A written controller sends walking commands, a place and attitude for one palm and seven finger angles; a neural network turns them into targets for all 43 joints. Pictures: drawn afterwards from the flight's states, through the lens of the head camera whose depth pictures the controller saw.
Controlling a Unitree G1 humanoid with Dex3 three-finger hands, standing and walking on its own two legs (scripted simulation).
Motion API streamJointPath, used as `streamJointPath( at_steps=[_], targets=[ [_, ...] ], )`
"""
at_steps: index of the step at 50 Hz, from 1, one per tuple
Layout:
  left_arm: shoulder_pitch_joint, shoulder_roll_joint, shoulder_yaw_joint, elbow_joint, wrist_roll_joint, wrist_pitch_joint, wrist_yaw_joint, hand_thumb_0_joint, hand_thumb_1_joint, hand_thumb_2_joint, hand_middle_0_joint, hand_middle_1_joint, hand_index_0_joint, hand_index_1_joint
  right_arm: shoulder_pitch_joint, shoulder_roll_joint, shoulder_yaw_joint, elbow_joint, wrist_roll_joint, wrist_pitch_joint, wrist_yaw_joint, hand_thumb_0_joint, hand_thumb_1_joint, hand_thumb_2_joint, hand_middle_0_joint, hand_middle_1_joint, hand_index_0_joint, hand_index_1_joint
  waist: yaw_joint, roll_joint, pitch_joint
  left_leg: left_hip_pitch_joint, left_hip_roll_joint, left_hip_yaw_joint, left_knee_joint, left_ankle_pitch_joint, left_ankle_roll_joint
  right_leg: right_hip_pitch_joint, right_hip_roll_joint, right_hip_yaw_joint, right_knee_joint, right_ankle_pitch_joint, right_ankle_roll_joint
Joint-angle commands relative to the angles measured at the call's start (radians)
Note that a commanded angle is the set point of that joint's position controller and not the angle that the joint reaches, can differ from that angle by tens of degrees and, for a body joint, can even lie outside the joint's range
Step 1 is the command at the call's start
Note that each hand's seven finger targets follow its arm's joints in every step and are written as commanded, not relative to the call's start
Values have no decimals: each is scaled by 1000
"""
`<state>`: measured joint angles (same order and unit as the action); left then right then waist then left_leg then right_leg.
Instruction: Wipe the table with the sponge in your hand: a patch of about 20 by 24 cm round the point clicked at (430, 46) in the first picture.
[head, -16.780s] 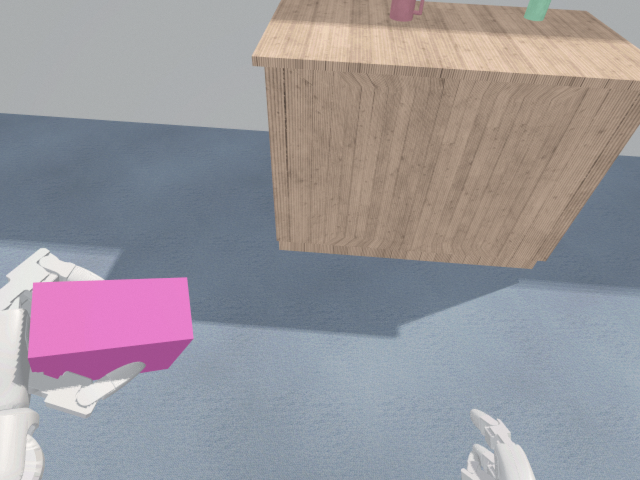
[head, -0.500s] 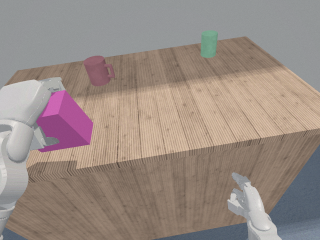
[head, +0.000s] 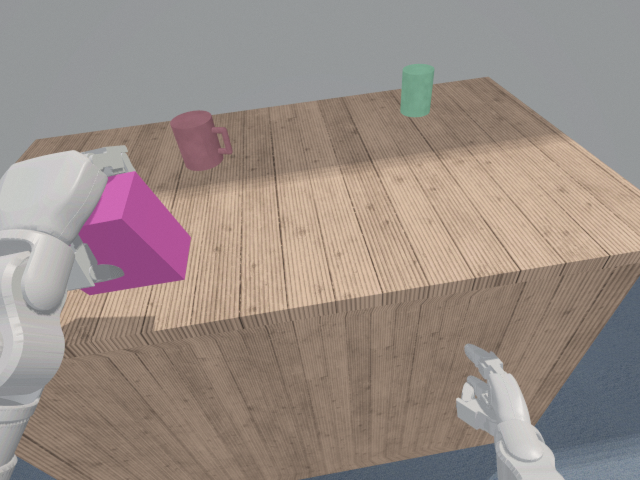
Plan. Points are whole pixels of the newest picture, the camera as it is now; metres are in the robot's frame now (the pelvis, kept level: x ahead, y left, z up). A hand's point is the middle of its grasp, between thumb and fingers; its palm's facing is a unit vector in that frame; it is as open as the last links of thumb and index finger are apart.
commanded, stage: move the sponge above the wiping area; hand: left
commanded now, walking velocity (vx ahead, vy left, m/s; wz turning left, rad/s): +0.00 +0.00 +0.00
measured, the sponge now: (121, 248) +0.26 +0.29 +0.20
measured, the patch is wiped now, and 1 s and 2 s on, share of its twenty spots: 0.05 0.05 0.05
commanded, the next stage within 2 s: none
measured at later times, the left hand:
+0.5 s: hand (111, 219) +0.27 +0.28 +0.24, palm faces +0.27 -0.04 -0.96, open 10.3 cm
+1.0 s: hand (137, 216) +0.30 +0.28 +0.22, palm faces +0.14 +0.00 -0.99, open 10.3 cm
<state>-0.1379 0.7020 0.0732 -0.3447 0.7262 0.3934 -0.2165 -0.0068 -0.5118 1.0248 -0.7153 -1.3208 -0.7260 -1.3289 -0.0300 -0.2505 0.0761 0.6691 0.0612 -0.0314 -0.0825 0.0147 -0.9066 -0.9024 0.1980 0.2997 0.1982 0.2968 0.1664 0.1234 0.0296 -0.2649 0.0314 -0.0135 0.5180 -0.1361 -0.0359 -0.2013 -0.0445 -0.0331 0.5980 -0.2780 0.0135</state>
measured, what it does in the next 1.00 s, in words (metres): stands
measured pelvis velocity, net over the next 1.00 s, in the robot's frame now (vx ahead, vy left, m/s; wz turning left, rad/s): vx -0.01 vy -0.01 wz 0.01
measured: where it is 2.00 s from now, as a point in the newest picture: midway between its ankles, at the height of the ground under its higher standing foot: outside the picture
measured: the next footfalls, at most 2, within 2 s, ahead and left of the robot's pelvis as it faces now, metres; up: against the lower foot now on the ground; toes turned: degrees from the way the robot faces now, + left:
none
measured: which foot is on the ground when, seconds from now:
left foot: down 0.00-1.00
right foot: down 0.00-1.00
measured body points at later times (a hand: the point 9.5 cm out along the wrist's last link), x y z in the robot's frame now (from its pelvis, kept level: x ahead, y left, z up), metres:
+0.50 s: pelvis -0.01 +0.00 +0.00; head -0.04 -0.05 +0.44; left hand +0.25 +0.28 +0.29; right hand +0.26 -0.17 -0.06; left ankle +0.10 +0.14 -0.73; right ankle +0.04 -0.13 -0.73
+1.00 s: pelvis -0.01 -0.01 +0.00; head -0.04 -0.06 +0.44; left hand +0.28 +0.28 +0.27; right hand +0.25 -0.19 -0.08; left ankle +0.10 +0.14 -0.73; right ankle +0.04 -0.13 -0.73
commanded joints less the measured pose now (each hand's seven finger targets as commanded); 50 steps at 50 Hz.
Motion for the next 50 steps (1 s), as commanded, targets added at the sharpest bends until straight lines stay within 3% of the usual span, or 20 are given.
streamJointPath(
  at_steps=[1, 3, 8, 12, 15, 16, 18, 21, 22, 25, 29, 32, 34, 36, 40, 41, 42, 44, 46, 50],
  targets=[
    [-347, 254, 178, -127, 34, -3, 52, 0, 100, 1300, -1200, -1600, -1200, -1600, -296, -64, -23, -204, 6, -69, -3, 0, -900, -900, 200, 300, 200, 300, -3, -21, -191, 98, -35, -3, -106, -145, 17, -56, 28, 32, -156, -64, -50],
    [-379, 238, 151, -86, 43, -7, 56, 0, 100, 1300, -1200, -1600, -1200, -1600, -265, -75, -29, -182, -1, -63, -6, 0, -900, -900, 200, 300, 200, 300, -13, -42, -208, 99, -31, 5, -105, -138, 17, -58, 19, 8, -144, -55, -40],
    [-417, 207, 105, -114, 58, -7, 61, 0, 100, 1300, -1200, -1600, -1200, -1600, -273, -67, -27, -191, 1, -67, -7, 0, -900, -900, 200, 300, 200, 300, -12, -4, -234, 104, -37, -1, -116, -159, 16, -47, 24, 7, -128, -52, -45],
    [-457, 217, 106, -137, 72, -7, 68, 0, 100, 1300, -1200, -1600, -1200, -1600, -279, -63, -23, -199, 1, -72, -3, 0, -900, -900, 200, 300, 200, 300, -10, 15, -254, 98, -37, -5, -119, -172, 15, -38, 27, 10, -124, -55, -50],
    [-451, 242, 127, -74, 84, -2, 73, 0, 100, 1300, -1200, -1600, -1200, -1600, -259, -72, -27, -179, -6, -59, -6, 0, -900, -900, 200, 300, 200, 300, -9, -30, -238, 101, -38, 5, -113, -153, 17, -49, 29, 8, -140, -66, -47],
    [-447, 253, 140, -63, 82, 4, 71, 0, 100, 1300, -1200, -1600, -1200, -1600, -276, -66, -22, -193, 2, -68, -5, 0, -900, -900, 200, 300, 200, 300, -5, -17, -226, 89, -38, -2, -114, -180, 14, -50, 38, 27, -145, -83, -54],
    [-473, 221, 105, -46, 84, -1, 72, 0, 100, 1300, -1200, -1600, -1200, -1600, -266, -69, -24, -180, -3, -63, -6, 0, -900, -900, 200, 300, 200, 300, -11, -22, -237, 95, -38, 7, -109, -158, 16, -53, 27, 11, -137, -69, -48],
    [-461, 247, 127, -12, 89, 2, 66, 0, 100, 1300, -1200, -1600, -1200, -1600, -267, -69, -23, -188, 6, -69, -7, 0, -900, -900, 200, 300, 200, 300, -10, -22, -227, 81, -42, 2, -111, -190, 14, -56, 38, 25, -147, -95, -52],
    [-483, 208, 84, -26, 90, -3, 61, 0, 100, 1300, -1200, -1600, -1200, -1600, -267, -67, -23, -188, 4, -71, -8, 0, -900, -900, 200, 300, 200, 300, -14, -12, -244, 86, -46, 10, -102, -169, 16, -56, 27, 18, -140, -83, -48],
    [-467, 228, 91, 29, 100, -2, 51, 0, 100, 1300, -1200, -1600, -1200, -1600, -248, -78, -27, -176, -1, -67, -12, 0, -900, -900, 200, 300, 200, 300, -17, -55, -217, 78, -46, 13, -93, -158, 20, -71, 24, 15, -148, -93, -44],
    [-515, 244, 82, 87, 113, -8, 40, 0, 100, 1300, -1200, -1600, -1200, -1600, -238, -83, -31, -166, -1, -76, -20, 0, -900, -900, 200, 300, 200, 300, -24, -56, -211, 72, -49, 17, -76, -162, 21, -88, 20, 24, -150, -113, -43],
    [-578, 262, 76, 73, 124, -21, 32, 0, 100, 1300, -1200, -1600, -1200, -1600, -244, -81, -32, -171, 3, -87, -25, 0, -900, -900, 200, 300, 200, 300, -25, -15, -251, 81, -57, 12, -66, -162, 21, -79, 19, 33, -142, -119, -47],
    [-599, 242, 46, 97, 132, -25, 24, 0, 100, 1300, -1200, -1600, -1200, -1600, -238, -81, -34, -162, -1, -87, -28, 0, -900, -900, 200, 300, 200, 300, -30, -25, -236, 87, -59, 12, -68, -157, 24, -93, 21, 20, -138, -110, -44],
    [-613, 259, 57, 100, 137, -29, 18, 0, 100, 1300, -1200, -1600, -1200, -1600, -244, -79, -33, -171, 2, -96, -29, 0, -900, -900, 200, 300, 200, 300, -26, -20, -248, 87, -59, 3, -70, -176, 23, -86, 27, 31, -134, -119, -52],
    [-638, 237, 38, 121, 142, -36, 15, 0, 100, 1300, -1200, -1600, -1200, -1600, -223, -81, -39, -154, -3, -93, -26, 0, -900, -900, 200, 300, 200, 300, -24, -27, -255, 86, -61, 6, -78, -162, 27, -84, 23, 9, -125, -92, -47],
    [-639, 258, 59, 145, 145, -34, 15, 0, 100, 1300, -1200, -1600, -1200, -1600, -226, -81, -38, -159, 0, -100, -27, 0, -900, -900, 200, 300, 200, 300, -26, -33, -248, 83, -58, 0, -79, -187, 24, -88, 32, 17, -126, -110, -52],
    [-656, 237, 41, 151, 148, -38, 18, 0, 100, 1300, -1200, -1600, -1200, -1600, -218, -80, -37, -155, 1, -102, -26, 0, -900, -900, 200, 300, 200, 300, -27, -33, -261, 78, -58, 2, -79, -176, 23, -85, 25, 10, -122, -102, -49],
    [-641, 223, 33, 179, 150, -36, 20, 0, 100, 1300, -1200, -1600, -1200, -1600, -206, -82, -40, -149, -2, -97, -22, 0, -900, -900, 200, 300, 200, 300, -25, -46, -246, 76, -56, 6, -82, -172, 25, -91, 25, 5, -126, -96, -47],
    [-634, 255, 64, 196, 154, -28, 21, 0, 100, 1300, -1200, -1600, -1200, -1600, -209, -86, -41, -156, 0, -95, -22, 0, -900, -900, 200, 300, 200, 300, -21, -35, -242, 68, -57, 3, -84, -195, 23, -86, 32, 13, -127, -109, -53],
    [-621, 230, 45, 191, 158, -36, 20, 0, 100, 1300, -1200, -1600, -1200, -1600, -191, -84, -42, -158, -4, -93, -18, 0, -900, -900, 200, 300, 200, 300, -23, -58, -272, 77, -58, 14, -78, -165, 29, -78, 26, 7, -134, -98, -46]
  ],
)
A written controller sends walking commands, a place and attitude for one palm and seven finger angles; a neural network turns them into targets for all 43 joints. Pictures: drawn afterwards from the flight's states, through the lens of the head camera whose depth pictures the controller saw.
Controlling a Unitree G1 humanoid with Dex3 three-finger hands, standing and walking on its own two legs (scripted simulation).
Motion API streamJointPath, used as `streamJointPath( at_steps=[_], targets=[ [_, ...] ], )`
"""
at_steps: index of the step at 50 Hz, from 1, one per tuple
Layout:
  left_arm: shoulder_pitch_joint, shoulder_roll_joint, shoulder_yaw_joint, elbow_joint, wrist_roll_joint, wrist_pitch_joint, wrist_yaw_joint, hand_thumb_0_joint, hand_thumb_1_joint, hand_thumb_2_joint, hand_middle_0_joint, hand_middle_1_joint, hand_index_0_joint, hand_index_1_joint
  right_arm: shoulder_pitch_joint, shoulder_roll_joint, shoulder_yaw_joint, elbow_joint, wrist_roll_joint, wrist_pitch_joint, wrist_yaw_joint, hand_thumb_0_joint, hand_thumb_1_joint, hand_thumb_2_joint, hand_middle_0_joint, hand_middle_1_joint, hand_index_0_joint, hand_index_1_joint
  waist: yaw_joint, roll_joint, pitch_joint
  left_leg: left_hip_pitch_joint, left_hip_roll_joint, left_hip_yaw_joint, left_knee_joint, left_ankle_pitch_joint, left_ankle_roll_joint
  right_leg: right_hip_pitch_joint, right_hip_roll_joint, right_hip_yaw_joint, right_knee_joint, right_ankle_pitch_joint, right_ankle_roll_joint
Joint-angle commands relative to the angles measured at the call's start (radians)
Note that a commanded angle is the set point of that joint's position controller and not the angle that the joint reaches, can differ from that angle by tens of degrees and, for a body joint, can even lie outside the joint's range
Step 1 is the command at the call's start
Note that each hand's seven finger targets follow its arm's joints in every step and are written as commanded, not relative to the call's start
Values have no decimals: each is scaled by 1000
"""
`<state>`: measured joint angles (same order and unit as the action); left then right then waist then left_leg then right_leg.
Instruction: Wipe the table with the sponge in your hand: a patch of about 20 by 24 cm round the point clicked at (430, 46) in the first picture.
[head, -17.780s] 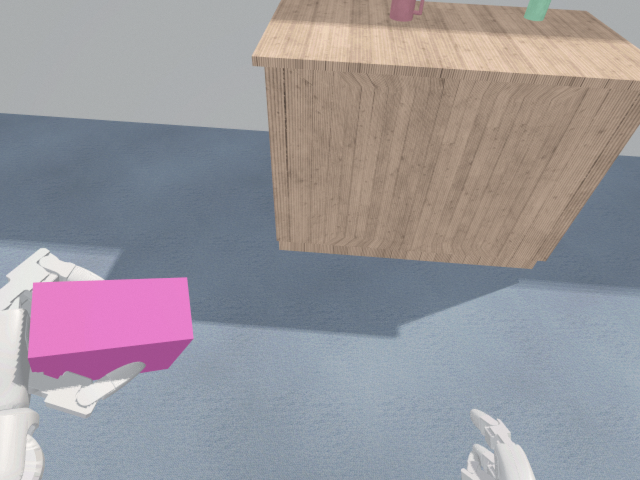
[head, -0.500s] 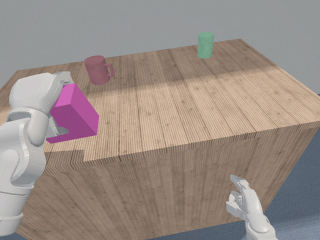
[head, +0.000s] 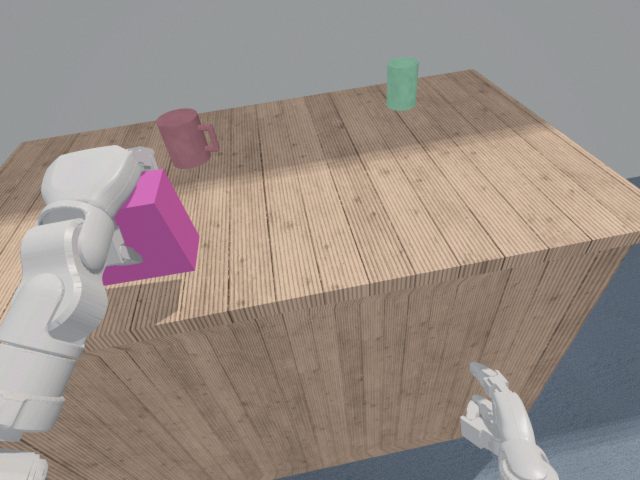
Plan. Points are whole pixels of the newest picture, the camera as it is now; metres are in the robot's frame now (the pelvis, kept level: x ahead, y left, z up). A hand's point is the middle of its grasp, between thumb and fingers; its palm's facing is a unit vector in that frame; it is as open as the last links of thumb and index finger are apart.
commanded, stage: move the sponge above the wiping area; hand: left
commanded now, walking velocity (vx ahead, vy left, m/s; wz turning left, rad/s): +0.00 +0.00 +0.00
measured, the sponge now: (139, 240) +0.31 +0.29 +0.17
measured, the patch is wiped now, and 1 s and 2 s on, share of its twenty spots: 0.05 0.05 0.05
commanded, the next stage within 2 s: none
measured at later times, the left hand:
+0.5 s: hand (121, 218) +0.31 +0.30 +0.21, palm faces +0.12 -0.02 -0.99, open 10.3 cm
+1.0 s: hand (129, 212) +0.32 +0.30 +0.21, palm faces +0.13 -0.03 -0.99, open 10.3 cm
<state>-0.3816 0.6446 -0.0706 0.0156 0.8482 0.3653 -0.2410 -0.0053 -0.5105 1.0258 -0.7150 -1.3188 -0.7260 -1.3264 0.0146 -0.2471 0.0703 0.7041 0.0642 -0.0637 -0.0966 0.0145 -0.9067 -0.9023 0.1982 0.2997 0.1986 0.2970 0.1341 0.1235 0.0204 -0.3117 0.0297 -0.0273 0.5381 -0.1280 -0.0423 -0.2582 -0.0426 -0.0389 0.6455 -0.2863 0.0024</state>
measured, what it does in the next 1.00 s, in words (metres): stands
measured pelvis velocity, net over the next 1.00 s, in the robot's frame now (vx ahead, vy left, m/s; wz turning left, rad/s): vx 0.04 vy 0.01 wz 0.00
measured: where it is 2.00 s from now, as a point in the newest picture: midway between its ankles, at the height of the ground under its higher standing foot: outside the picture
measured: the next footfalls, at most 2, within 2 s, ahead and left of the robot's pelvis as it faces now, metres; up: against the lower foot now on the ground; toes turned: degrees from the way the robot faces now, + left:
none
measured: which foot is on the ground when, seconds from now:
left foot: down 0.00-1.00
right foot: down 0.00-1.00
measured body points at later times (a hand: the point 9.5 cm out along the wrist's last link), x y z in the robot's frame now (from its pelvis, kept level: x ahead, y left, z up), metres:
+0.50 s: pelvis +0.03 +0.00 +0.01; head +0.01 -0.04 +0.46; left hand +0.30 +0.30 +0.26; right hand +0.29 -0.19 -0.07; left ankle +0.11 +0.15 -0.72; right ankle +0.05 -0.12 -0.72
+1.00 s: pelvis +0.04 +0.01 +0.01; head +0.03 -0.04 +0.46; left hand +0.31 +0.29 +0.26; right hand +0.30 -0.17 -0.06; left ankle +0.11 +0.15 -0.72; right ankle +0.05 -0.12 -0.72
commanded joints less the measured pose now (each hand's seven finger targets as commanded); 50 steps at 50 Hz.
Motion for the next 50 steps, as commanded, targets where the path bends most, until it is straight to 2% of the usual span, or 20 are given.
streamJointPath(
  at_steps=[1, 3, 6, 8, 11, 13, 16, 19, 22, 23, 26, 28, 31, 34, 36, 37, 41, 43, 47, 50],
  targets=[
    [-354, 314, 219, -180, 33, -8, 44, 0, 100, 1300, -1200, -1600, -1200, -1600, -244, -85, -34, -205, -6, -68, -4, 0, -900, -900, 200, 300, 200, 300, 14, -43, -262, 120, -54, 22, -97, -185, 33, -14, 27, 27, -184, -97, -40],
    [-345, 283, 195, -182, 31, -18, 44, 0, 100, 1300, -1200, -1600, -1200, -1600, -234, -83, -31, -202, -7, -68, -2, 0, -900, -900, 200, 300, 200, 300, 8, -55, -246, 117, -53, 27, -102, -168, 36, -20, 25, 12, -187, -81, -35],
    [-310, 318, 237, -207, 26, -26, 47, 0, 100, 1300, -1200, -1600, -1200, -1600, -239, -84, -32, -208, -8, -70, -2, 0, -900, -900, 200, 300, 200, 300, 13, -34, -239, 122, -52, 25, -98, -165, 36, -15, 28, 29, -196, -79, -41],
    [-307, 286, 214, -221, 17, -35, 52, 0, 100, 1300, -1200, -1600, -1200, -1600, -229, -83, -34, -205, -11, -71, -2, 0, -900, -900, 200, 300, 200, 300, 10, -50, -237, 126, -51, 26, -102, -144, 39, -13, 24, 13, -197, -59, -36],
    [-287, 336, 267, -226, 17, -38, 61, 0, 100, 1300, -1200, -1600, -1200, -1600, -231, -88, -37, -208, -9, -74, -5, 0, -900, -900, 200, 300, 200, 300, 16, -56, -246, 139, -49, 27, -90, -120, 41, 0, 27, 37, -208, -44, -42],
    [-286, 299, 237, -244, 12, -45, 66, 0, 100, 1300, -1200, -1600, -1200, -1600, -219, -86, -39, -203, -13, -74, -5, 0, -900, -900, 200, 300, 200, 300, 9, -41, -259, 155, -50, 33, -94, -84, 43, 7, 22, 21, -209, -7, -37],
    [-258, 320, 264, -245, 10, -40, 66, 0, 100, 1300, -1200, -1600, -1200, -1600, -236, -87, -37, -209, -11, -75, -6, 0, -900, -900, 200, 300, 200, 300, 13, -45, -243, 161, -48, 30, -92, -68, 43, 11, 28, 37, -218, 10, -44],
    [-243, 301, 244, -234, 12, -46, 66, 0, 100, 1300, -1200, -1600, -1200, -1600, -207, -92, -40, -199, -14, -67, -3, 0, -900, -900, 200, 300, 200, 300, 7, -55, -240, 162, -49, 31, -104, -40, 45, 16, 29, 7, -221, 40, -36],
    [-244, 281, 228, -314, 15, -54, 65, 0, 100, 1300, -1200, -1600, -1200, -1600, -221, -85, -38, -215, -13, -72, 1, 0, -900, -900, 200, 300, 200, 300, 8, 4, -284, 187, -50, 28, -102, 8, 44, 45, 29, 10, -208, 90, -46],
    [-219, 259, 216, -314, 10, -54, 64, 0, 100, 1300, -1200, -1600, -1200, -1600, -213, -84, -40, -214, -15, -68, 2, 0, -900, -900, 200, 300, 200, 300, 7, -21, -280, 196, -48, 27, -105, 16, 46, 41, 30, 4, -213, 98, -43],
    [-181, 303, 270, -314, 12, -42, 68, 0, 100, 1300, -1200, -1600, -1200, -1600, -239, -86, -37, -222, -12, -64, 4, 0, -900, -900, 200, 300, 200, 300, 19, -31, -273, 195, -45, 25, -106, 28, 46, 53, 39, 18, -218, 108, -51],
    [-218, 258, 225, -305, 13, -41, 77, 0, 100, 1300, -1200, -1600, -1200, -1600, -214, -87, -38, -211, -16, -57, 8, 0, -900, -900, 200, 300, 200, 300, 7, -42, -267, 195, -43, 28, -117, 34, 44, 47, 34, -6, -221, 112, -43],
    [-208, 294, 259, -296, 26, -22, 80, 0, 100, 1300, -1200, -1600, -1200, -1600, -242, -87, -35, -215, -10, -52, 8, 0, -900, -900, 200, 300, 200, 300, 17, -21, -269, 198, -44, 23, -120, 32, 43, 57, 46, 11, -223, 107, -55],
    [-211, 252, 214, -304, 30, -20, 81, 0, 100, 1300, -1200, -1600, -1200, -1600, -215, -88, -38, -212, -18, -43, 10, 0, -900, -900, 200, 300, 200, 300, 10, -26, -290, 208, -45, 32, -123, 62, 45, 64, 39, -9, -224, 133, -46],
    [-195, 291, 254, -291, 32, -10, 75, 0, 100, 1300, -1200, -1600, -1200, -1600, -242, -88, -33, -216, -10, -44, 10, 0, -900, -900, 200, 300, 200, 300, 14, -33, -282, 204, -47, 25, -115, 58, 44, 68, 49, 11, -225, 129, -56],
    [-214, 254, 212, -320, 31, -13, 71, 0, 100, 1300, -1200, -1600, -1200, -1600, -230, -86, -32, -218, -14, -41, 11, 0, -900, -900, 200, 300, 200, 300, 8, -25, -294, 207, -47, 31, -119, 68, 46, 71, 38, -2, -225, 138, -49],
    [-185, 287, 248, -343, 28, -10, 63, 0, 100, 1300, -1200, -1600, -1200, -1600, -256, -80, -26, -230, -10, -42, 13, 0, -900, -900, 200, 300, 200, 300, 16, -19, -285, 209, -48, 26, -116, 74, 46, 71, 49, 6, -226, 141, -54],
    [-218, 246, 203, -323, 26, -12, 63, 0, 100, 1300, -1200, -1600, -1200, -1600, -224, -80, -30, -215, -15, -38, 12, 0, -900, -900, 200, 300, 200, 300, 3, -16, -270, 207, -47, 29, -126, 55, 45, 53, 42, -12, -232, 119, -45],
    [-224, 252, 206, -367, 24, -15, 65, 0, 100, 1300, -1200, -1600, -1200, -1600, -232, -80, -30, -228, -15, -44, 10, 0, -900, -900, 200, 300, 200, 300, 14, -13, -310, 214, -50, 22, -127, 59, 46, 75, 41, -7, -223, 124, -50],
    [-218, 269, 223, -335, 31, -8, 68, 0, 100, 1300, -1200, -1600, -1200, -1600, -222, -85, -33, -214, -16, -38, 12, 0, -900, -900, 200, 300, 200, 300, 15, -22, -288, 206, -49, 28, -128, 62, 44, 66, 41, -10, -229, 125, -47]
  ],
)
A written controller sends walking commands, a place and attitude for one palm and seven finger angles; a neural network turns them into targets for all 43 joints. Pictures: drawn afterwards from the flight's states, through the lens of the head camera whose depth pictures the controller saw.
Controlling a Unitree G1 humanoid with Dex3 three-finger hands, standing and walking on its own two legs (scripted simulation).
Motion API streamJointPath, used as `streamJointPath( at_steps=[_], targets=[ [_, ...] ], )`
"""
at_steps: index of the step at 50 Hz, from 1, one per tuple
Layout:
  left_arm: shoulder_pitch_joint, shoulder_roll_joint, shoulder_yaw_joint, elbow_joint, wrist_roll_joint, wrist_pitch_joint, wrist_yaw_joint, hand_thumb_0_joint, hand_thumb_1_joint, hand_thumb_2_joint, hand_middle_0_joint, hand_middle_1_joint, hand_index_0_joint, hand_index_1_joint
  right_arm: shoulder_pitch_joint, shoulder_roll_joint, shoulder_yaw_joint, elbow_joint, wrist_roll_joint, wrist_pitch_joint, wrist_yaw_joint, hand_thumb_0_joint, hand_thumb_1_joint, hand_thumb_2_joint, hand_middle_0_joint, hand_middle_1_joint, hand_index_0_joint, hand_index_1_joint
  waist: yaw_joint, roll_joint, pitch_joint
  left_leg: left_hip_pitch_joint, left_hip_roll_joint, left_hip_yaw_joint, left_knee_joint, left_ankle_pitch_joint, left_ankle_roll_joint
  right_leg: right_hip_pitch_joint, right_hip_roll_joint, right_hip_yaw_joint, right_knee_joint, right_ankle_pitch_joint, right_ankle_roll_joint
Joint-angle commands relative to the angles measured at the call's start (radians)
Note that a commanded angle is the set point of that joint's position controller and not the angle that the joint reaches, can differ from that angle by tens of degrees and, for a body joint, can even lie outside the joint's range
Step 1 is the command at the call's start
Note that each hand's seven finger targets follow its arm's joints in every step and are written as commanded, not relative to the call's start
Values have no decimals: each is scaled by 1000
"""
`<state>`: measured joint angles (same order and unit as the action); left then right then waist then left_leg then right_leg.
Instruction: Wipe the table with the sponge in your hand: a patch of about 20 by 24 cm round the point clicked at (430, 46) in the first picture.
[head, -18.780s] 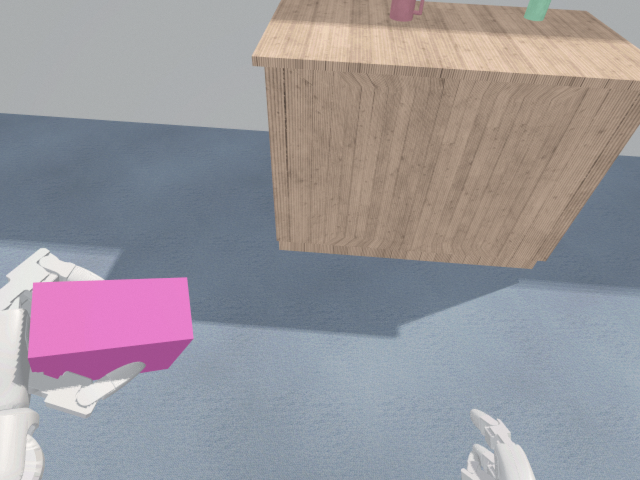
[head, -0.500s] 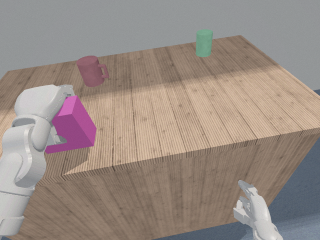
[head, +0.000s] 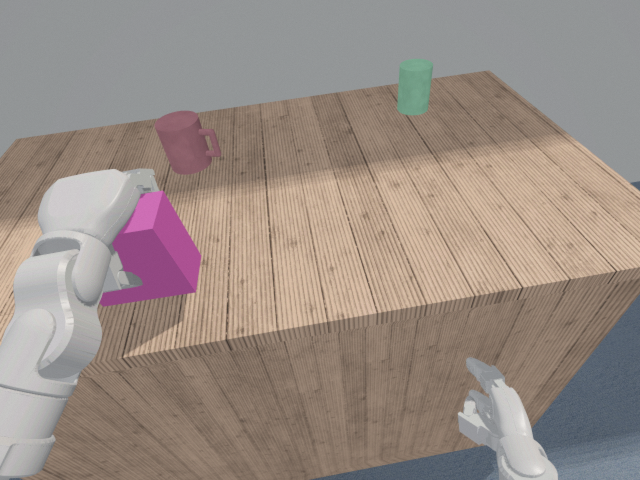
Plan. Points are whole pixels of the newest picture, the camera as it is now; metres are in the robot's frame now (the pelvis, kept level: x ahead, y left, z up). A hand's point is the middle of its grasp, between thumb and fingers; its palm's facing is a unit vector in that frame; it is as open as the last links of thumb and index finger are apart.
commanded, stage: move the sponge above the wiping area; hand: left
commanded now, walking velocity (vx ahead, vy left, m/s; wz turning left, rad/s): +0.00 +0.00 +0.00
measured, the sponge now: (139, 261) +0.29 +0.29 +0.15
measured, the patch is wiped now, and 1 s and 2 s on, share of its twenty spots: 0.05 0.05 0.05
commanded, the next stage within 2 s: lower the sponge onto the table in 1.96 s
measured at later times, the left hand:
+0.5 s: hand (126, 233) +0.28 +0.27 +0.20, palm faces +0.14 -0.02 -0.99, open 10.3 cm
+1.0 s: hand (112, 224) +0.28 +0.29 +0.21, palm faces +0.17 -0.01 -0.99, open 10.3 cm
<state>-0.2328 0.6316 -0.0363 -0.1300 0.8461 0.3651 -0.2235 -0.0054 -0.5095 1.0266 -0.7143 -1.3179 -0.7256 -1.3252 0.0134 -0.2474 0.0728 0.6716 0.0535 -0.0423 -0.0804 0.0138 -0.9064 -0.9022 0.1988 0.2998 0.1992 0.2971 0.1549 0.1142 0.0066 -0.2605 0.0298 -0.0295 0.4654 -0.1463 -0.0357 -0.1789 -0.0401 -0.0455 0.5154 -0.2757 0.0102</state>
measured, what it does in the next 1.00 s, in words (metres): stands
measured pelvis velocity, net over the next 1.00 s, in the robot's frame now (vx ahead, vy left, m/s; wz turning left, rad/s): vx -0.01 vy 0.00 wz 0.00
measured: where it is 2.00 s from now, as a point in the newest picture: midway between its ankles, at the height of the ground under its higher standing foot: outside the picture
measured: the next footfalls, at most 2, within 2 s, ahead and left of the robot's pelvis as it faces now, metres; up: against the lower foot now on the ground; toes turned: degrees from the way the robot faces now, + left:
none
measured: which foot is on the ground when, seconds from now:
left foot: down 0.00-1.00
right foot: down 0.00-1.00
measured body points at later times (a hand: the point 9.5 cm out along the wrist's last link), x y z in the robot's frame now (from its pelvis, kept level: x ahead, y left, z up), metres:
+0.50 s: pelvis -0.01 +0.00 +0.00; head -0.02 -0.05 +0.45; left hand +0.27 +0.27 +0.26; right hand +0.26 -0.18 -0.07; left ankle +0.07 +0.14 -0.74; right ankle +0.00 -0.13 -0.74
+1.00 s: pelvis -0.01 +0.00 +0.00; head -0.03 -0.05 +0.45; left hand +0.27 +0.28 +0.27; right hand +0.25 -0.19 -0.08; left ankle +0.07 +0.14 -0.74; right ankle +0.00 -0.13 -0.74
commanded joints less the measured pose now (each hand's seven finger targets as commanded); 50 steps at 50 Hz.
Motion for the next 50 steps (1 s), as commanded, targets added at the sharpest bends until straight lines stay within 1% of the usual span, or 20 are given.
streamJointPath(
  at_steps=[1, 4, 6, 10, 11, 13, 19, 21, 24, 26, 27, 30, 32, 33, 37, 38, 41, 45, 46, 50],
  targets=[
    [-346, 298, 214, -200, 30, 1, 49, 0, 100, 1300, -1200, -1600, -1200, -1600, -255, -79, -31, -198, 2, -66, -5, 0, -900, -900, 200, 300, 200, 300, 5, -5, -280, 155, -48, 24, -49, 75, 37, -3, 45, 17, -93, 110, -66],
    [-343, 313, 224, -151, 27, 9, 49, 0, 100, 1300, -1200, -1600, -1200, -1600, -218, -91, -35, -177, -4, -55, -6, 0, -900, -900, 200, 300, 200, 300, -3, -51, -262, 135, -49, 35, -49, 77, 38, -12, 36, 2, -103, 111, -51],
    [-334, 337, 248, -166, 27, 14, 42, 0, 100, 1300, -1200, -1600, -1200, -1600, -253, -86, -32, -194, 4, -60, -8, 0, -900, -900, 200, 300, 200, 300, 3, -29, -273, 139, -49, 32, -40, 68, 39, -5, 42, 26, -98, 104, -60],
    [-317, 280, 188, -200, 15, 4, 23, 0, 100, 1300, -1200, -1600, -1200, -1600, -223, -83, -33, -200, -2, -59, -5, 0, -900, -900, 200, 300, 200, 300, -5, -36, -267, 141, -54, 36, -40, 75, 43, -19, 33, 2, -98, 119, -47],
    [-300, 308, 222, -184, 15, 9, 18, 0, 100, 1300, -1200, -1600, -1200, -1600, -252, -79, -30, -205, 5, -66, -8, 0, -900, -900, 200, 300, 200, 300, -4, -38, -248, 138, -48, 31, -34, 58, 43, -28, 40, 23, -101, 103, -56],
    [-327, 275, 177, -196, 15, -1, 11, 0, 100, 1300, -1200, -1600, -1200, -1600, -222, -82, -30, -199, 2, -62, -10, 0, -900, -900, 200, 300, 200, 300, -15, -38, -242, 133, -53, 31, -46, 43, 43, -36, 35, 2, -104, 86, -45],
    [-395, 263, 157, -228, 21, -29, 28, 0, 100, 1300, -1200, -1600, -1200, -1600, -222, -76, -34, -195, -2, -77, -17, 0, -900, -900, 200, 300, 200, 300, -9, -21, -258, 159, -55, 25, -52, 28, 42, -43, 38, 3, -104, 66, -52],
    [-413, 308, 202, -206, 23, -17, 40, 0, 100, 1300, -1200, -1600, -1200, -1600, -256, -76, -29, -197, 3, -84, -19, 0, -900, -900, 200, 300, 200, 300, 1, -14, -251, 147, -55, 21, -51, 10, 39, -37, 43, 27, -104, 47, -63],
    [-408, 305, 209, -175, 27, -1, 57, 0, 100, 1300, -1200, -1600, -1200, -1600, -226, -83, -35, -179, -5, -72, -14, 0, -900, -900, 200, 300, 200, 300, 6, -35, -265, 143, -51, 34, -51, 46, 37, -22, 33, 15, -106, 75, -56],
    [-384, 358, 265, -165, 25, 20, 58, 0, 100, 1300, -1200, -1600, -1200, -1600, -258, -88, -32, -185, 2, -70, -13, 0, -900, -900, 200, 300, 200, 300, 16, -18, -275, 132, -52, 30, -44, 50, 33, -5, 41, 41, -100, 76, -65],
    [-386, 311, 224, -179, 19, 23, 55, 0, 100, 1300, -1200, -1600, -1200, -1600, -242, -83, -32, -189, -1, -67, -11, 0, -900, -900, 200, 300, 200, 300, 10, -36, -289, 131, -52, 38, -44, 64, 35, 2, 30, 24, -93, 94, -57],
    [-349, 299, 208, -112, 11, 40, 30, 0, 100, 1300, -1200, -1600, -1200, -1600, -228, -90, -31, -182, 3, -54, -12, 0, -900, -900, 200, 300, 200, 300, -2, -56, -215, 104, -49, 42, -47, 15, 36, -44, 31, 15, -111, 58, -46],
    [-324, 300, 202, -113, 16, 44, 8, 0, 100, 1300, -1200, -1600, -1200, -1600, -233, -91, -28, -195, 8, -56, -14, 0, -900, -900, 200, 300, 200, 300, -6, -67, -230, 98, -52, 38, -40, 1, 38, -40, 31, 23, -105, 48, -45],
    [-333, 266, 162, -137, 15, 39, -3, 0, 100, 1300, -1200, -1600, -1200, -1600, -232, -85, -26, -202, 9, -57, -14, 0, -900, -900, 200, 300, 200, 300, -13, -60, -228, 106, -54, 38, -44, -9, 39, -50, 31, 14, -105, 43, -41],
    [-382, 275, 140, -177, 32, 14, -27, 0, 100, 1300, -1200, -1600, -1200, -1600, -224, -81, -26, -209, 6, -72, -22, 0, -900, -900, 200, 300, 200, 300, -21, -25, -241, 117, -60, 30, -35, -16, 45, -61, 33, 18, -94, 36, -47],
    [-385, 293, 158, -174, 32, -1, -24, 0, 100, 1300, -1200, -1600, -1200, -1600, -207, -83, -29, -203, 4, -74, -25, 0, -900, -900, 200, 300, 200, 300, -22, -56, -241, 123, -59, 26, -36, -16, 46, -62, 34, 13, -100, 35, -44],
    [-463, 358, 215, -205, 31, -37, 0, 0, 100, 1300, -1200, -1600, -1200, -1600, -238, -77, -26, -206, 4, -90, -34, 0, -900, -900, 200, 300, 200, 300, -12, -16, -247, 143, -59, 16, -37, -32, 45, -62, 43, 34, -107, 8, -57],
    [-490, 356, 237, -169, 13, -54, 52, 0, 100, 1300, -1200, -1600, -1200, -1600, -209, -84, -38, -177, -5, -87, -34, 0, -900, -900, 200, 300, 200, 300, 2, 0, -272, 153, -56, 27, -43, 18, 38, -36, 31, 22, -111, 43, -57],
    [-480, 388, 276, -161, 11, -43, 60, 0, 100, 1300, -1200, -1600, -1200, -1600, -235, -84, -36, -182, 0, -92, -33, 0, -900, -900, 200, 300, 200, 300, 10, 19, -284, 152, -54, 19, -42, 17, 34, -18, 38, 44, -105, 44, -69],
    [-403, 304, 213, -120, 5, 11, 53, 0, 100, 1300, -1200, -1600, -1200, -1600, -220, -88, -37, -175, -2, -71, -17, 0, -900, -900, 200, 300, 200, 300, 7, -17, -253, 124, -49, 35, -50, 37, 32, -23, 29, 16, -103, 77, -54]
  ],
)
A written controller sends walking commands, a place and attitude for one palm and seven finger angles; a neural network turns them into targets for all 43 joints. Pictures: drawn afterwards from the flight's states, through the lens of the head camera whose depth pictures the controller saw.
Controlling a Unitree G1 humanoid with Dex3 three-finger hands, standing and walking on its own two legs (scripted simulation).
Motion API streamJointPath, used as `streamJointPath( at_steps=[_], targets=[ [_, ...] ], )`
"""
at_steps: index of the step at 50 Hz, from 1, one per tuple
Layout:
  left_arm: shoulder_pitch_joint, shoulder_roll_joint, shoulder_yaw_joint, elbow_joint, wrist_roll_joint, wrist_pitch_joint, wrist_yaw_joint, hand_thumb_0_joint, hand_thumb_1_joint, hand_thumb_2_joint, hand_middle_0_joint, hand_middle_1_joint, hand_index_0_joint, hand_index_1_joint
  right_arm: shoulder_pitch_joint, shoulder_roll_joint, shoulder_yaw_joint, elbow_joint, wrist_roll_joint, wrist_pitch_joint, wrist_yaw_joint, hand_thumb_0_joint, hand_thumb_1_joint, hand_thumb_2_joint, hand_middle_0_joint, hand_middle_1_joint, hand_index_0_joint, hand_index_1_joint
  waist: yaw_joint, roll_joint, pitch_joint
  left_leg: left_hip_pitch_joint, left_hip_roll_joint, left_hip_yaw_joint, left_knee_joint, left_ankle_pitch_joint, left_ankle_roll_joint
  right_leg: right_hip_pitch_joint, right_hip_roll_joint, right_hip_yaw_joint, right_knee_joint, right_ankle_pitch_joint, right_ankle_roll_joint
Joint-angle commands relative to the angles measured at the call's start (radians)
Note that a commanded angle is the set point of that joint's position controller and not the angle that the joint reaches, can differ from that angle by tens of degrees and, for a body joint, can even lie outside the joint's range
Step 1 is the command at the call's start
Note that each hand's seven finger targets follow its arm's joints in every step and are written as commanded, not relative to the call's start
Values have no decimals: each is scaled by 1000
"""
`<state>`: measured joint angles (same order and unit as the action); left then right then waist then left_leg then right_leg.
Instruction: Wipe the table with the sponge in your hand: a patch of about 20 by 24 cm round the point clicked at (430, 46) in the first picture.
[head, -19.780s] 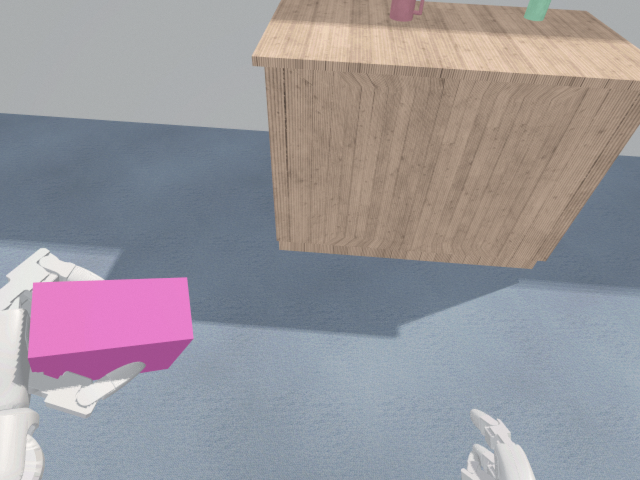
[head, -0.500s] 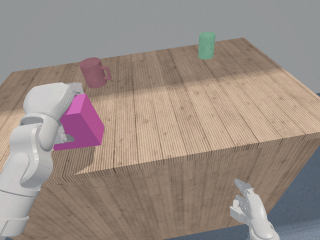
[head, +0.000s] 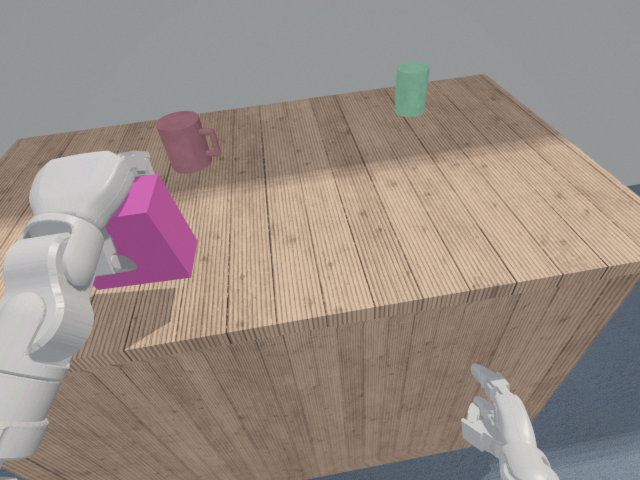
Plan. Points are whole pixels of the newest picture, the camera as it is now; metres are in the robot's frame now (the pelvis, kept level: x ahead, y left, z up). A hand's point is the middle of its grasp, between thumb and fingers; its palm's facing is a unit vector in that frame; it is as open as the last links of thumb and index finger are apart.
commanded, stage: move the sponge above the wiping area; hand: left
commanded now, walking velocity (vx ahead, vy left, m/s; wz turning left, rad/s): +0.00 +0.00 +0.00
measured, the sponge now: (134, 245) +0.30 +0.29 +0.17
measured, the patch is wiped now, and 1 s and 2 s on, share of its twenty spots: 0.05 0.05 0.05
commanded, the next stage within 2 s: lower the sponge onto the table in 0.96 s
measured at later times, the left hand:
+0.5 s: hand (116, 208) +0.30 +0.29 +0.23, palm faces +0.21 -0.02 -0.98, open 10.3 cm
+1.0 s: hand (111, 219) +0.28 +0.29 +0.22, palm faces +0.16 -0.01 -0.99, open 10.3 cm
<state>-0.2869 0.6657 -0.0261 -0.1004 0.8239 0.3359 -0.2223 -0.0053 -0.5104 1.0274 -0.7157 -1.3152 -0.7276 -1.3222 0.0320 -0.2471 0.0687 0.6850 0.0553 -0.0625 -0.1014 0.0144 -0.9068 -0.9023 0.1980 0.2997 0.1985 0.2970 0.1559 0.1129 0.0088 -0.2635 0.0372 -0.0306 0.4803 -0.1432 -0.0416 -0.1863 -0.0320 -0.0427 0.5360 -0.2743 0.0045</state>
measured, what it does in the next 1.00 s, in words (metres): stands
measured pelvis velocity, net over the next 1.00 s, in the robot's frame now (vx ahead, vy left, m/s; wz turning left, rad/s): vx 0.00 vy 0.00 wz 0.00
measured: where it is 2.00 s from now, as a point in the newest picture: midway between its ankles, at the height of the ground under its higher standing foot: outside the picture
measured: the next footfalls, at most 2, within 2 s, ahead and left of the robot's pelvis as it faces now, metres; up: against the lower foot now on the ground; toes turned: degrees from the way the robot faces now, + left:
none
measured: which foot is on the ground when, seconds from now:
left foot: down 0.00-1.00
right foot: down 0.00-1.00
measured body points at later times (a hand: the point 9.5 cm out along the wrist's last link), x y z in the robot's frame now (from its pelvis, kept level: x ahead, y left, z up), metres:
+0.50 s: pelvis +0.00 +0.00 +0.00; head -0.02 -0.05 +0.45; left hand +0.28 +0.29 +0.28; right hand +0.27 -0.16 -0.07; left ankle +0.08 +0.15 -0.73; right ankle +0.01 -0.12 -0.73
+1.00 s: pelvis +0.00 +0.00 +0.00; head -0.02 -0.06 +0.45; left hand +0.27 +0.29 +0.27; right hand +0.26 -0.19 -0.08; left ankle +0.08 +0.15 -0.73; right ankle +0.01 -0.12 -0.73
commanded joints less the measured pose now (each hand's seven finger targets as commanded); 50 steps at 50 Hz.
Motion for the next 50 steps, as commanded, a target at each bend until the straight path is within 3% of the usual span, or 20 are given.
streamJointPath(
  at_steps=[1, 5, 6, 8, 12, 15, 16, 19, 21, 23, 27, 29, 31, 34, 36, 37, 41, 43, 47, 50],
  targets=[
    [-314, 269, 213, -131, 25, 54, 39, 0, 100, 1300, -1200, -1600, -1200, -1600, -267, -85, -29, -201, 6, -54, 4, 0, -900, -900, 200, 300, 200, 300, 6, -30, -235, 117, -53, 31, -59, 16, 37, -21, 27, 35, -127, 66, -56],
    [-215, 203, 150, -225, 21, 61, -4, 0, 100, 1300, -1200, -1600, -1200, -1600, -243, -83, -29, -228, 4, -41, 14, 0, -900, -900, 200, 300, 200, 300, -3, -52, -257, 117, -56, 34, -57, 32, 45, -19, 23, 5, -109, 108, -41],
    [-196, 226, 175, -228, 25, 65, -11, 0, 100, 1300, -1200, -1600, -1200, -1600, -269, -79, -23, -238, 13, -43, 15, 0, -900, -900, 200, 300, 200, 300, -5, -42, -249, 110, -54, 24, -62, 6, 43, -22, 35, 14, -108, 80, -47],
    [-252, 197, 128, -242, 31, 56, -13, 0, 100, 1300, -1200, -1600, -1200, -1600, -243, -80, -22, -230, 7, -43, 12, 0, -900, -900, 200, 300, 200, 300, -16, -60, -229, 107, -54, 22, -72, -19, 45, -45, 29, -5, -109, 58, -39],
    [-418, 265, 151, -279, 70, 37, 18, 0, 100, 1300, -1200, -1600, -1200, -1600, -251, -79, -22, -217, -1, -58, -3, 0, -900, -900, 200, 300, 200, 300, -8, 1, -271, 127, -65, 8, -84, -56, 45, -41, 37, 0, -100, 8, -51],
    [-453, 288, 181, -251, 66, 20, 55, 0, 100, 1300, -1200, -1600, -1200, -1600, -241, -78, -27, -194, -7, -62, -9, 0, -900, -900, 200, 300, 200, 300, 0, -1, -284, 155, -65, 13, -80, -15, 43, -33, 39, 2, -115, 28, -56],
    [-469, 315, 210, -256, 65, 27, 63, 0, 100, 1300, -1200, -1600, -1200, -1600, -273, -77, -24, -199, -1, -69, -10, 0, -900, -900, 200, 300, 200, 300, 7, 28, -296, 160, -65, 12, -73, -17, 41, -23, 45, 29, -113, 26, -67],
    [-455, 235, 150, -174, 53, 52, 72, 0, 100, 1300, -1200, -1600, -1200, -1600, -250, -77, -25, -177, -2, -58, -2, 0, -900, -900, 200, 300, 200, 300, 0, 2, -265, 146, -62, 23, -85, -4, 35, -31, 35, 2, -124, 34, -55],
    [-420, 239, 161, -118, 48, 74, 57, 0, 100, 1300, -1200, -1600, -1200, -1600, -270, -77, -20, -188, 7, -57, -3, 0, -900, -900, 200, 300, 200, 300, 3, -41, -238, 124, -61, 17, -83, -36, 36, -38, 42, 17, -127, 17, -59],
    [-404, 188, 105, -119, 50, 75, 38, 0, 100, 1300, -1200, -1600, -1200, -1600, -245, -79, -21, -191, 7, -49, 1, 0, -900, -900, 200, 300, 200, 300, -7, -37, -262, 119, -62, 25, -84, -28, 35, -29, 32, -2, -118, 37, -50],
    [-364, 165, 73, -152, 60, 82, -7, 0, 100, 1300, -1200, -1600, -1200, -1600, -249, -78, -15, -221, 12, -43, 8, 0, -900, -900, 200, 300, 200, 300, -17, -42, -262, 110, -65, 25, -70, -28, 41, -35, 32, -2, -111, 47, -48],
    [-326, 195, 98, -182, 64, 75, -17, 0, 100, 1300, -1200, -1600, -1200, -1600, -236, -82, -20, -226, 6, -42, 10, 0, -900, -900, 200, 300, 200, 300, -10, -46, -270, 114, -67, 28, -57, 1, 47, -32, 32, -2, -106, 71, -46],
    [-339, 276, 165, -213, 82, 73, -19, 0, 100, 1300, -1200, -1600, -1200, -1600, -257, -83, -18, -232, 7, -42, 9, 0, -900, -900, 200, 300, 200, 300, -5, -29, -279, 116, -68, 25, -45, 16, 49, -25, 41, 16, -100, 71, -52],
    [-383, 272, 166, -247, 69, 42, 0, 0, 100, 1300, -1200, -1600, -1200, -1600, -233, -78, -21, -225, -4, -46, 6, 0, -900, -900, 200, 300, 200, 300, -2, -30, -284, 133, -71, 27, -44, 43, 52, -31, 34, 2, -106, 76, -49],
    [-392, 352, 250, -276, 62, 26, 25, 0, 100, 1300, -1200, -1600, -1200, -1600, -254, -80, -23, -226, -5, -56, 1, 0, -900, -900, 200, 300, 200, 300, 13, -12, -310, 150, -69, 24, -34, 65, 51, -9, 39, 28, -106, 90, -60],
    [-396, 327, 235, -278, 59, 20, 38, 0, 100, 1300, -1200, -1600, -1200, -1600, -236, -77, -25, -219, -8, -56, 1, 0, -900, -900, 200, 300, 200, 300, 11, -4, -326, 154, -71, 30, -33, 93, 50, 0, 31, 17, -103, 110, -57],
    [-358, 291, 223, -186, 35, 53, 48, 0, 100, 1300, -1200, -1600, -1200, -1600, -260, -83, -27, -207, 3, -52, 4, 0, -900, -900, 200, 300, 200, 300, 9, -13, -246, 133, -65, 34, -42, 48, 44, -29, 33, 35, -127, 77, -57],
    [-338, 257, 185, -154, 33, 59, 38, 0, 100, 1300, -1200, -1600, -1200, -1600, -228, -90, -31, -201, 2, -47, 3, 0, -900, -900, 200, 300, 200, 300, 0, -48, -248, 120, -63, 38, -49, 36, 44, -27, 24, 16, -123, 76, -45],
    [-280, 203, 128, -214, 32, 62, -6, 0, 100, 1300, -1200, -1600, -1200, -1600, -236, -83, -28, -229, 6, -48, 4, 0, -900, -900, 200, 300, 200, 300, -10, -44, -273, 127, -67, 38, -36, 42, 49, -22, 21, 22, -110, 105, -42],
    [-253, 252, 160, -222, 44, 56, -29, 0, 100, 1300, -1200, -1600, -1200, -1600, -222, -89, -28, -228, 2, -40, 4, 0, -900, -900, 200, 300, 200, 300, -12, -80, -246, 115, -69, 37, -34, 38, 55, -36, 25, 14, -112, 111, -35]
  ],
)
